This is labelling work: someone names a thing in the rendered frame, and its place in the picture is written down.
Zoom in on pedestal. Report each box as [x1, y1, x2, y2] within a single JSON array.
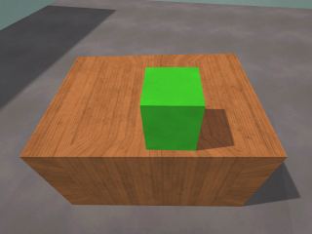
[[20, 53, 288, 207]]

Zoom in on carton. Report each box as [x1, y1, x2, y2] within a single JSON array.
[[139, 67, 206, 151]]

